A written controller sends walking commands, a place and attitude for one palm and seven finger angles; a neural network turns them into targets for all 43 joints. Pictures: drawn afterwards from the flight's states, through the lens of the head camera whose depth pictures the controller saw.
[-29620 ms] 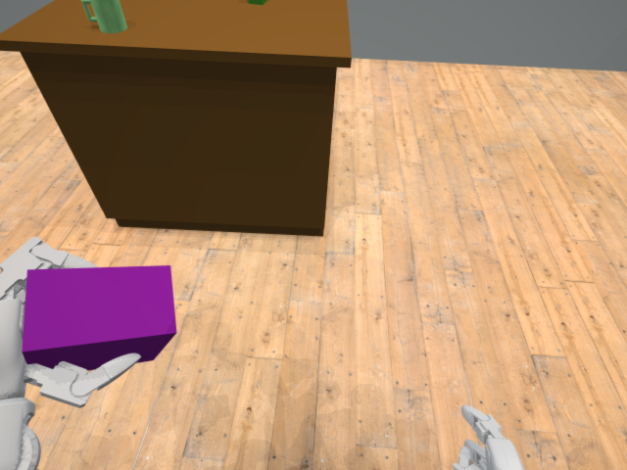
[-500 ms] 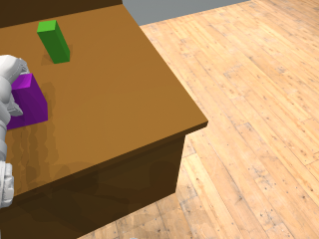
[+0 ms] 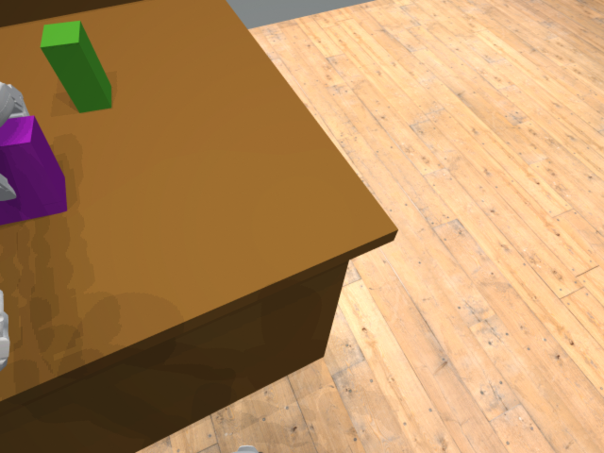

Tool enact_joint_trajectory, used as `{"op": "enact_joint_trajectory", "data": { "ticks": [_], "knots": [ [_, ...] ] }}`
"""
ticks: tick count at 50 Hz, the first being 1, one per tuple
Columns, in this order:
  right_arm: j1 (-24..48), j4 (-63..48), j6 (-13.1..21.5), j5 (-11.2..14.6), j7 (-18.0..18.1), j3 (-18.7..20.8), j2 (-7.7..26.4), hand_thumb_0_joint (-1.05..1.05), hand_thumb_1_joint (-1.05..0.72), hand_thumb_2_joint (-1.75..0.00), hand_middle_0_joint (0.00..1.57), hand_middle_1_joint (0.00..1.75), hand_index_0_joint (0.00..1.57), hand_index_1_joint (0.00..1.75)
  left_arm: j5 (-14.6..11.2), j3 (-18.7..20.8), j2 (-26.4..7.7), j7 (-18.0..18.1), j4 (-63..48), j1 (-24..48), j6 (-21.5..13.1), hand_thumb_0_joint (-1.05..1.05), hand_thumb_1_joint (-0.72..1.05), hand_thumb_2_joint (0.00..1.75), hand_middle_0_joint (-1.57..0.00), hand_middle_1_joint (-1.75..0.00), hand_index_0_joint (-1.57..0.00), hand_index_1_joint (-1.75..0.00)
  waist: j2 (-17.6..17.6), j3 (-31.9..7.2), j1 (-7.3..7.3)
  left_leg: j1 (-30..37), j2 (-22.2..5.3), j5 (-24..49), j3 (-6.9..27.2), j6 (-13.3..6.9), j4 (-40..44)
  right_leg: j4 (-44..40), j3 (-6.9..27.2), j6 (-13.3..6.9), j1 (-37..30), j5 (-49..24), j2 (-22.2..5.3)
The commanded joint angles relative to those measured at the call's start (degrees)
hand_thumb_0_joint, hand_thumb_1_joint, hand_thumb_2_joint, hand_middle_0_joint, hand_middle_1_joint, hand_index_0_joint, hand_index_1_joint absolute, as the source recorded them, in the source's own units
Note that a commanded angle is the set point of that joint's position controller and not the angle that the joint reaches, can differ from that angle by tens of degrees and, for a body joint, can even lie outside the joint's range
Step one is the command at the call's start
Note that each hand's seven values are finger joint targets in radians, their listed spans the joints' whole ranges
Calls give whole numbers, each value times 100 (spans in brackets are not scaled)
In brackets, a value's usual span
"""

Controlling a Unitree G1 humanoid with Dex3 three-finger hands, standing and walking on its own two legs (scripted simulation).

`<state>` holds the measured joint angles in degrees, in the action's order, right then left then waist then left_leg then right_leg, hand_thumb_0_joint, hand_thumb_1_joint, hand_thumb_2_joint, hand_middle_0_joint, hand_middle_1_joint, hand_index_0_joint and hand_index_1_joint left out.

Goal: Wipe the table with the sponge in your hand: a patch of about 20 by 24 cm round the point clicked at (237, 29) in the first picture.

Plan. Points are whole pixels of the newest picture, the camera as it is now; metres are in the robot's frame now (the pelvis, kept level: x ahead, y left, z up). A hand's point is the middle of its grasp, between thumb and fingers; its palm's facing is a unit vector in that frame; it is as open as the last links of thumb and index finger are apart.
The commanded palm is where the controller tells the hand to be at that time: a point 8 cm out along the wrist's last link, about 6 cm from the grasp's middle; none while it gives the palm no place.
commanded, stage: slide across to the middle lane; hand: left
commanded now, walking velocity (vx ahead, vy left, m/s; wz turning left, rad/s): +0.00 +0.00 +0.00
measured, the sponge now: (2, 185) +0.43 +0.39 +0.10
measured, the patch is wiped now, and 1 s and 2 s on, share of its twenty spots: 0.40 0.50 0.65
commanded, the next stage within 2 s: wipe back along the middle lane in 0.46 s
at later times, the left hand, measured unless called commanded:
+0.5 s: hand (61, 134) +0.47 +0.30 +0.15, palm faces -0.05 +0.00 -1.00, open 10.4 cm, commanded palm +0.46 +0.28 +0.20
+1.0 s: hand (73, 148) +0.45 +0.28 +0.15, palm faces -0.05 +0.00 -1.00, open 10.5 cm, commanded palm +0.42 +0.27 +0.18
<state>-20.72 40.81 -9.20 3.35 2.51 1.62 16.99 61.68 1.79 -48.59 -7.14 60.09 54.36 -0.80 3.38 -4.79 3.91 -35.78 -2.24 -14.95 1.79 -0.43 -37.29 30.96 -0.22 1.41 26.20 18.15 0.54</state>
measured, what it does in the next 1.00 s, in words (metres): stands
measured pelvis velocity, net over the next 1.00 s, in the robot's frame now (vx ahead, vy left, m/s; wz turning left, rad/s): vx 0.02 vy -0.02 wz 0.01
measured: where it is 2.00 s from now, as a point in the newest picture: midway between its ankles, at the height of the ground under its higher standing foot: outside the picture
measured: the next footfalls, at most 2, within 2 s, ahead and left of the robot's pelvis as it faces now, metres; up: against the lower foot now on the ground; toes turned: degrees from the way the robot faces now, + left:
none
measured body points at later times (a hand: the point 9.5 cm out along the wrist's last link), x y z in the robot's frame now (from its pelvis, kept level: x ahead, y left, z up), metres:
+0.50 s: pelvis +0.01 +0.00 +0.01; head +0.05 -0.01 +0.45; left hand +0.46 +0.29 +0.21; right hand +0.11 -0.25 -0.13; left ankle +0.03 +0.11 -0.72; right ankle -0.04 -0.15 -0.72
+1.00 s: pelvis +0.02 -0.02 +0.01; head +0.05 -0.05 +0.46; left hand +0.45 +0.27 +0.20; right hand +0.09 -0.30 -0.13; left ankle +0.03 +0.11 -0.72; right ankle -0.04 -0.15 -0.72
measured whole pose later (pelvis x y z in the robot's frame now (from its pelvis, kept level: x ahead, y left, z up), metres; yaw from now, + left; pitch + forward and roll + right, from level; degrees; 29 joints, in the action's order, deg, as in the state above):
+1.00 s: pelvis +0.02 -0.02 +0.01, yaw +1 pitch +8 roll -1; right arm -16.5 41.5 -9.8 4.0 0.8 2.0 18.3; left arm 56.3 -2.5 -34.1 -2.6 44.7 41.9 12.5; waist 4.9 -5.6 2.1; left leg -24.2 -2.1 -14.7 1.6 0.8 -31.1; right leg 27.1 -0.2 0.2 15.8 19.1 0.3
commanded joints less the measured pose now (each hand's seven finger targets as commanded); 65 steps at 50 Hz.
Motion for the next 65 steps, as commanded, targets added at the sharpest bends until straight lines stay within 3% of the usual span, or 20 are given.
{"op": "enact_joint_trajectory", "data": {
  "ticks": [1,4,8,9,13,14,19,22,24,27,29,34,38,39,41,44,47,49,55,65],
  "knots": [
    [-380,-379,145,-9,65,348,907,0,-90,-90,20,30,20,30,-177,-2,-845,199,-1076,1950,-48,0,10,130,-120,-160,-120,-160,196,-1796,165,2409,231,1670,-36,-319,266,-495,-231,-477,130,-1436,388],
    [-254,-372,215,23,45,351,873,0,-90,-90,20,30,20,30,-431,41,-689,261,-1471,2080,-46,0,10,130,-120,-160,-120,-160,362,-2027,74,2644,239,1883,4,-277,381,-527,-239,-502,-41,-1578,357],
    [-142,-291,273,30,-23,329,863,0,-90,-90,20,30,20,30,-332,-108,-542,453,-1523,2369,247,0,10,130,-120,-160,-120,-160,528,-1863,77,2780,239,1787,59,-239,471,-560,-301,-507,60,-1394,377],
    [-57,-325,324,36,-38,316,823,0,-90,-90,20,30,20,30,-362,-279,-301,452,-1755,2552,284,0,10,130,-120,-160,-120,-160,675,-1968,63,2979,233,2006,126,-199,517,-550,-322,-542,79,-1444,374],
    [40,-302,344,14,-96,303,815,0,-90,-90,20,30,20,30,-324,-214,-227,596,-1548,2349,655,0,10,130,-120,-160,-120,-160,348,-1989,8,2888,262,2137,72,-209,470,-572,-320,-517,-198,-1680,364],
    [139,-353,381,22,-102,287,780,0,-90,-90,20,30,20,30,-411,-327,5,576,-1752,2439,675,0,10,130,-120,-160,-120,-160,413,-2151,-23,3031,252,2392,112,-177,500,-549,-328,-535,-246,-1807,343],
    [359,-405,391,5,-142,250,734,0,-90,-90,20,30,20,30,-323,-429,292,733,-1714,2542,1025,0,10,130,-120,-160,-120,-160,327,-2081,-38,3032,245,2335,135,-146,560,-517,-364,-531,-231,-1685,337],
    [357,-298,353,2,-115,202,793,0,-90,-90,20,30,20,30,-229,-256,-54,849,-1141,2796,1310,0,10,130,-120,-160,-120,-160,-137,-1805,50,2625,271,1766,56,-202,618,-544,-347,-463,-363,-1565,304],
    [425,-363,387,6,-113,170,755,0,-90,-90,20,30,20,30,-232,-279,-9,862,-1258,2970,1339,0,10,130,-120,-160,-120,-160,61,-2011,-18,2629,288,1895,40,-172,677,-506,-344,-500,-504,-1680,283],
    [340,-279,393,5,-110,175,768,0,-90,-90,20,30,20,30,-77,-561,166,844,-868,3222,1497,0,10,130,-120,-160,-120,-160,28,-1842,149,2637,273,1627,19,-201,622,-525,-339,-455,-290,-1469,291],
    [321,-311,432,-3,-93,166,759,0,-90,-90,20,30,20,30,-58,-431,3,771,-927,3301,1437,0,10,130,-120,-160,-120,-160,48,-2028,90,2623,271,1755,31,-201,641,-503,-315,-482,-468,-1627,267],
    [314,-486,330,-45,-93,223,729,0,-90,-90,20,30,20,30,-143,-330,75,547,-1103,2201,1223,0,10,130,-120,-160,-120,-160,-30,-2391,-77,2619,339,2234,-165,-263,447,-466,-223,-454,-1027,-2542,219],
    [417,-566,211,8,-101,228,791,0,-90,-90,20,30,20,30,-248,-257,48,457,-1371,1426,1172,0,10,130,-120,-160,-120,-160,-347,-1944,-97,2342,370,2015,-268,-313,473,-522,-218,-381,-1168,-2727,212],
    [512,-643,232,29,-107,230,736,0,-90,-90,20,30,20,30,-372,-342,274,408,-1607,1300,1115,0,10,130,-120,-160,-120,-160,-259,-1937,-157,2360,388,2097,-265,-318,522,-535,-223,-402,-1229,-2800,201],
    [518,-574,173,38,-100,233,831,0,-90,-90,20,30,20,30,-351,-172,9,412,-1616,996,1168,0,10,130,-120,-160,-120,-160,-362,-1641,-144,2280,395,1987,-300,-341,529,-580,-200,-373,-1214,-2829,210],
    [692,-679,171,81,-122,234,770,0,-90,-90,20,30,20,30,-467,-307,263,373,-2122,812,1178,0,10,130,-120,-160,-120,-160,-112,-1574,-212,2350,420,2058,-314,-338,617,-612,-202,-411,-1265,-2838,201],
    [740,-652,122,82,-133,251,828,0,-90,-90,20,30,20,30,-452,-210,200,397,-2054,265,1350,0,10,130,-120,-160,-120,-160,-355,-1429,-240,2331,426,1979,-352,-354,594,-631,-204,-387,-1266,-2826,219],
    [867,-713,125,96,-139,234,803,0,-90,-90,20,30,20,30,-527,-221,280,359,-2330,245,1369,0,10,130,-120,-160,-120,-160,-238,-1569,-293,2363,424,2117,-347,-336,630,-587,-195,-410,-1391,-2971,195],
    [1153,-862,94,131,-173,205,813,0,-90,-90,20,30,20,30,-610,-345,581,366,-2614,-517,1658,0,10,130,-120,-160,-120,-160,-552,-1399,-335,2413,424,2054,-341,-319,617,-539,-268,-376,-1339,-2856,207],
    [1510,-1013,74,175,-180,78,725,0,-90,-90,20,30,20,30,-614,-924,1287,293,-2842,-544,2137,0,10,130,-120,-160,-120,-160,-457,-1100,-310,2511,406,1830,-247,-236,639,-450,-355,-422,-973,-2301,205]
  ]
}}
